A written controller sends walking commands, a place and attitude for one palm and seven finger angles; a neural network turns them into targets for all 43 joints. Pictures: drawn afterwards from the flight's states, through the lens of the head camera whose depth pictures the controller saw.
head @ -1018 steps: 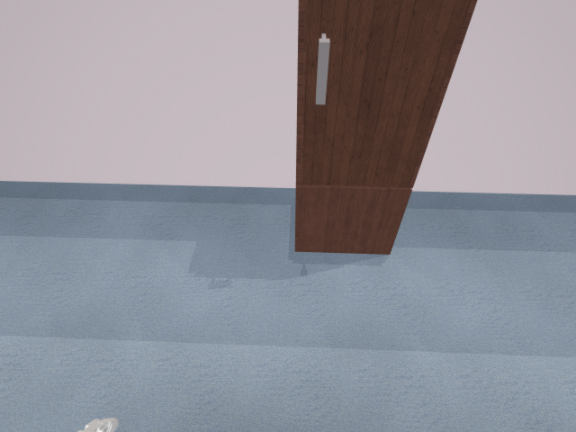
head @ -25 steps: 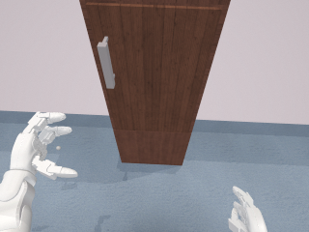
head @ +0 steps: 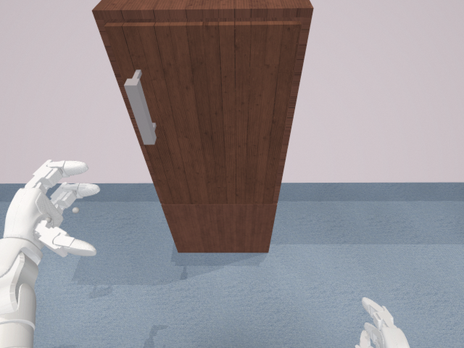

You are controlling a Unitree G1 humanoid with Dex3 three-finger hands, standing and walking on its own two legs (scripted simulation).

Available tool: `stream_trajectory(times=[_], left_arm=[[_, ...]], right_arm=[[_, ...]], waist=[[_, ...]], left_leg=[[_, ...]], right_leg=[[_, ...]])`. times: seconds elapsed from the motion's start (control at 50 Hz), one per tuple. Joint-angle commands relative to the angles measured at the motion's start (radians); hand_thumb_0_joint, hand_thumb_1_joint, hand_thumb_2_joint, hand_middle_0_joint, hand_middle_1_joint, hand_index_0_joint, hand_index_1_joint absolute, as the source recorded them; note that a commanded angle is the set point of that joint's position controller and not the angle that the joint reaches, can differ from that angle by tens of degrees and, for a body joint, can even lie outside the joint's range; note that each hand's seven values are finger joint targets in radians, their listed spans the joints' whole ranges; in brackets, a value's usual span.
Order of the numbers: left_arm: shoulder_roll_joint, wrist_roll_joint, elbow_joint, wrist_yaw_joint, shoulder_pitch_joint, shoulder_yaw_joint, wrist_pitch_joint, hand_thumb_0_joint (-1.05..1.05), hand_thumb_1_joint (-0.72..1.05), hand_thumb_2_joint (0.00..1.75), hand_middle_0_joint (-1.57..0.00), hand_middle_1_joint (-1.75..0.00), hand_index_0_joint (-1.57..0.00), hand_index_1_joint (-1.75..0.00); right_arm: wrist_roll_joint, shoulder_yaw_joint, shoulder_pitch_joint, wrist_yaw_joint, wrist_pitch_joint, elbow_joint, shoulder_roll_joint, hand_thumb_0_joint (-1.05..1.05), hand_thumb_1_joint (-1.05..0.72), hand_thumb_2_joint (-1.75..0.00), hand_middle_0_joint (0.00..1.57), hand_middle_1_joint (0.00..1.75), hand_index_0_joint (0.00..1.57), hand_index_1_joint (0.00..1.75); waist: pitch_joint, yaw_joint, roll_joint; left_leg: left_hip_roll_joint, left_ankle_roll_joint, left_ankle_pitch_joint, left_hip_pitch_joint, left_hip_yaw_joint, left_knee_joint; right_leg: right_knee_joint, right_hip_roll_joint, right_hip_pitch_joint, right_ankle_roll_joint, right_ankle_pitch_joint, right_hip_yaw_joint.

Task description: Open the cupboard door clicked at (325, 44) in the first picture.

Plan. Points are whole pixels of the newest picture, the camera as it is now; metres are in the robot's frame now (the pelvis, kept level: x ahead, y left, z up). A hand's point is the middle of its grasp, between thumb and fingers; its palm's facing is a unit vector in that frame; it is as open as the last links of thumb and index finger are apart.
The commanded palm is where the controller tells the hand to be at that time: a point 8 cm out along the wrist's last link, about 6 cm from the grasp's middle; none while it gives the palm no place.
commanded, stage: raise the hand with hooked fingers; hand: left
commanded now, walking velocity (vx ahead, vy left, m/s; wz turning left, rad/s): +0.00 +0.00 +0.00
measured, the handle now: (144, 108) +0.58 +0.25 +0.09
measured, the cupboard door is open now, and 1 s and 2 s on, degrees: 0 0 0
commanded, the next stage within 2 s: move the hooked fingers beside the handle in 0.28 s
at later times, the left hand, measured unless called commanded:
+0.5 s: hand (67, 211) +0.29 +0.29 +0.11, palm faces +0.12 -0.99 -0.02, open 14.0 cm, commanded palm +0.27 +0.33 +0.11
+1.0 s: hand (87, 171) +0.38 +0.29 +0.10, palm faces +0.10 -1.00 -0.01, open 14.0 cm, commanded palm +0.36 +0.34 +0.10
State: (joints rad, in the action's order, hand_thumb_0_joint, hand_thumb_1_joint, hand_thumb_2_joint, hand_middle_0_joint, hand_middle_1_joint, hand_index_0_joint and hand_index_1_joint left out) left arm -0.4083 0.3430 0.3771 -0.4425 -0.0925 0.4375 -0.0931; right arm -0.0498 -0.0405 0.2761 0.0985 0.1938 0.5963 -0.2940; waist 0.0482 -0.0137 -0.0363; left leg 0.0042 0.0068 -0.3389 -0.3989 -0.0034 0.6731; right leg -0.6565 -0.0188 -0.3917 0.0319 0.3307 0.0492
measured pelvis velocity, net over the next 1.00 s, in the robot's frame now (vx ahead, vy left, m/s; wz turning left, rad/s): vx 0.00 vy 0.02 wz -0.01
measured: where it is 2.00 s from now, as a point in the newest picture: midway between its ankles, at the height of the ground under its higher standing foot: outside the picture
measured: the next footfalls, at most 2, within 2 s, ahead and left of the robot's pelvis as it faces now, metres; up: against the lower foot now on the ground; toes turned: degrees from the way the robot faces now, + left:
none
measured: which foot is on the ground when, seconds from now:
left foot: down 0.00-1.00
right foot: down 0.00-1.00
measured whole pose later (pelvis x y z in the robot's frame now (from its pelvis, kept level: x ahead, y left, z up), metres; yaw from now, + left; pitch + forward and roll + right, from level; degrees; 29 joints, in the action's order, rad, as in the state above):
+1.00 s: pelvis +0.00 +0.02 +0.00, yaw -1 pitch +8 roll -1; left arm -0.49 0.24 0.73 -0.40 -0.44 0.46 -0.17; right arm -0.04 -0.05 0.35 0.09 0.13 0.62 -0.29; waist 0.05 0.03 -0.01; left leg 0.00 0.03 -0.35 -0.50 -0.02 0.72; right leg -0.68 -0.01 -0.48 0.01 0.33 0.04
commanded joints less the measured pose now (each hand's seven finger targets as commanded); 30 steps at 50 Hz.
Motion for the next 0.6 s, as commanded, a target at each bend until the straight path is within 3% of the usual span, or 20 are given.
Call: stream_trajectory(times=[0.0, 0.02, 0.1, 0.12, 0.22, 0.32, 0.34, 0.36, 0.42, 0.52, 0.54, 0.58], left_arm=[[-0.292, 0.01, -0.233, 0.041, -0.262, 0.123, -0.105, 0.0, -0.5, 0.3, -0.3, -1.2, -0.3, -1.2], [-0.31, 0.006, -0.262, 0.049, -0.28, 0.129, -0.113, 0.0, -0.5, 0.3, -0.3, -1.2, -0.3, -1.2], [-0.262, -0.007, -0.267, 0.047, -0.263, 0.083, -0.127, 0.0, -0.5, 0.3, -0.3, -1.2, -0.3, -1.2], [-0.262, 0.0, -0.254, 0.039, -0.264, 0.079, -0.124, 0.0, -0.5, 0.3, -0.3, -1.2, -0.3, -1.2], [-0.269, 0.017, -0.193, 0.018, -0.258, 0.091, -0.1, 0.0, -0.5, 0.3, -0.3, -1.2, -0.3, -1.2], [-0.266, 0.014, -0.191, 0.02, -0.257, 0.085, -0.087, 0.0, -0.5, 0.3, -0.3, -1.2, -0.3, -1.2], [-0.263, 0.008, -0.222, 0.02, -0.272, 0.076, -0.093, 0.0, -0.5, 0.3, -0.3, -1.2, -0.3, -1.2], [-0.268, 0.006, -0.22, 0.023, -0.268, 0.085, -0.093, 0.0, -0.5, 0.3, -0.3, -1.2, -0.3, -1.2], [-0.237, 0.002, -0.205, 0.029, -0.409, 0.03, -0.104, 0.0, -0.5, 0.3, -0.3, -1.2, -0.3, -1.2], [-0.255, -0.023, -0.095, 0.028, -0.509, 0.015, -0.1, 0.0, -0.5, 0.3, -0.3, -1.2, -0.3, -1.2], [-0.283, -0.032, -0.078, 0.031, -0.535, 0.029, -0.098, 0.0, -0.5, 0.3, -0.3, -1.2, -0.3, -1.2], [-0.267, -0.046, -0.055, 0.032, -0.555, 0.007, -0.098, 0.0, -0.5, 0.3, -0.3, -1.2, -0.3, -1.2]], right_arm=[[-0.001, 0.042, -0.08, 0.006, 0.056, -0.153, -0.106, 0.0, -0.9, -0.9, 0.2, 0.3, 0.2, 0.3], [0.003, 0.041, -0.08, 0.004, 0.055, -0.157, -0.105, 0.0, -0.9, -0.9, 0.2, 0.3, 0.2, 0.3], [-0.002, 0.04, -0.081, 0.011, 0.062, -0.151, -0.098, 0.0, -0.9, -0.9, 0.2, 0.3, 0.2, 0.3], [0.0, 0.04, -0.076, 0.013, 0.061, -0.151, -0.102, 0.0, -0.9, -0.9, 0.2, 0.3, 0.2, 0.3], [-0.004, 0.037, -0.082, 0.023, 0.064, -0.143, -0.109, 0.0, -0.9, -0.9, 0.2, 0.3, 0.2, 0.3], [-0.005, 0.034, -0.082, 0.022, 0.07, -0.153, -0.107, 0.0, -0.9, -0.9, 0.2, 0.3, 0.2, 0.3], [-0.006, 0.034, -0.089, 0.021, 0.073, -0.155, -0.104, 0.0, -0.9, -0.9, 0.2, 0.3, 0.2, 0.3], [-0.004, 0.034, -0.083, 0.021, 0.075, -0.154, -0.104, 0.0, -0.9, -0.9, 0.2, 0.3, 0.2, 0.3], [-0.005, 0.031, -0.074, 0.027, 0.075, -0.14, -0.106, 0.0, -0.9, -0.9, 0.2, 0.3, 0.2, 0.3], [-0.003, 0.031, -0.047, 0.035, 0.071, -0.111, -0.118, 0.0, -0.9, -0.9, 0.2, 0.3, 0.2, 0.3], [-0.004, 0.031, -0.045, 0.035, 0.068, -0.107, -0.119, 0.0, -0.9, -0.9, 0.2, 0.3, 0.2, 0.3], [-0.003, 0.032, -0.038, 0.033, 0.064, -0.107, -0.116, 0.0, -0.9, -0.9, 0.2, 0.3, 0.2, 0.3]], waist=[[0.204, -0.019, -0.038], [0.217, -0.024, -0.039], [0.211, -0.008, -0.074], [0.197, -0.003, -0.028], [0.159, -0.006, 0.01], [0.167, -0.014, 0.0], [0.182, -0.015, -0.048], [0.194, -0.013, -0.042], [0.157, 0.021, -0.024], [0.179, 0.032, -0.017], [0.188, 0.033, -0.037], [0.22, 0.031, -0.062]], left_leg=[[-0.018, 0.021, 0.188, 0.05, 0.006, -0.075], [-0.017, 0.022, 0.194, 0.053, 0.008, -0.07], [-0.015, 0.024, 0.177, 0.066, 0.002, -0.076], [-0.011, 0.025, 0.173, 0.062, 0.005, -0.073], [-0.011, 0.023, 0.13, 0.035, 0.012, -0.08], [-0.011, 0.021, 0.138, 0.05, 0.021, -0.092], [-0.011, 0.02, 0.141, 0.062, 0.022, -0.096], [-0.011, 0.021, 0.15, 0.074, 0.024, -0.095], [-0.007, 0.02, 0.124, 0.077, 0.032, -0.095], [-0.008, 0.019, 0.114, 0.074, 0.042, -0.089], [-0.007, 0.017, 0.111, 0.072, 0.043, -0.089], [-0.009, 0.014, 0.137, 0.088, 0.045, -0.088]], right_leg=[[0.104, 0.019, 0.112, -0.016, -0.206, -0.064], [0.099, 0.02, 0.134, -0.014, -0.21, -0.074], [0.112, 0.02, 0.118, -0.017, -0.191, -0.074], [0.112, 0.017, 0.12, -0.018, -0.187, -0.075], [0.132, 0.019, 0.101, -0.019, -0.118, -0.082], [0.118, 0.01, 0.093, -0.013, -0.128, -0.056], [0.114, 0.01, 0.089, -0.011, -0.132, -0.052], [0.11, 0.007, 0.088, -0.009, -0.145, -0.046], [0.109, -0.001, 0.042, -0.01, -0.117, -0.035], [0.102, 0.0, 0.02, -0.007, -0.11, -0.033], [0.099, 0.004, 0.015, -0.007, -0.108, -0.033], [0.088, 0.006, 0.019, -0.004, -0.136, -0.027]])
